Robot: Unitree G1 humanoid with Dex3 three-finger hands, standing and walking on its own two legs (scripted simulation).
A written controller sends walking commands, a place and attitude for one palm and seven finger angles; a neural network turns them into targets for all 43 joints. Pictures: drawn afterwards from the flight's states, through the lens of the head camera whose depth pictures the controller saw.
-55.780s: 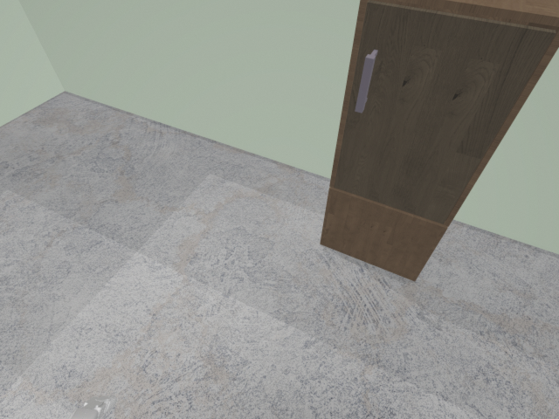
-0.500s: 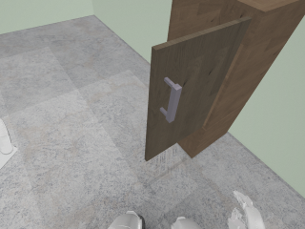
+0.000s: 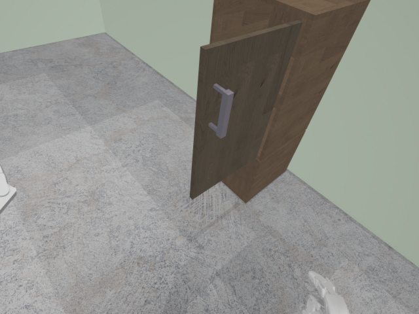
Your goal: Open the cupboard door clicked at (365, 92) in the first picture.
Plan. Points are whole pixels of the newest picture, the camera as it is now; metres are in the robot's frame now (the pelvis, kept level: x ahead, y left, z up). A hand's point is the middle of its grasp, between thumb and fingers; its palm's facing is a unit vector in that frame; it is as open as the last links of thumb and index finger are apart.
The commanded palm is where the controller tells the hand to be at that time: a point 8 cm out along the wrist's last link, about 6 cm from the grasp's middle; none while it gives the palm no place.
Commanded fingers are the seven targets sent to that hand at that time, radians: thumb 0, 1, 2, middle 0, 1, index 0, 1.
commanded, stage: stop stepping back and stand still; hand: left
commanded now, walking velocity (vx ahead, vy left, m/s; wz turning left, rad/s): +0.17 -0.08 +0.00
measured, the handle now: (219, 111) +0.60 +0.02 +0.06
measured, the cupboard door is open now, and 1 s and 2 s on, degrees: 89 89 89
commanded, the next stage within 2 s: let the arm hang, fingers relaxed in 1.86 s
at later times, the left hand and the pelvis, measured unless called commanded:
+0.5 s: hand out of the picture +0.11 +0.27 +0.17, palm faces +0.52 -0.77 -0.37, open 7.4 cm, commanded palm +0.06 +0.30 +0.20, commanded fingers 0.00 0.90 0.90 -0.20 -0.30 -0.20 -0.30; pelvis -0.08 +0.00 +0.02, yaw +0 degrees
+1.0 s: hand out of the picture +0.15 +0.29 +0.16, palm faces +0.36 -0.77 -0.53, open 7.4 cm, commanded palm +0.10 +0.33 +0.20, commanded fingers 0.00 0.90 0.90 -0.20 -0.30 -0.20 -0.30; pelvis -0.04 +0.03 +0.01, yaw +0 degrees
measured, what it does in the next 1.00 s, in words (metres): steps on the spot: right foot, then left foot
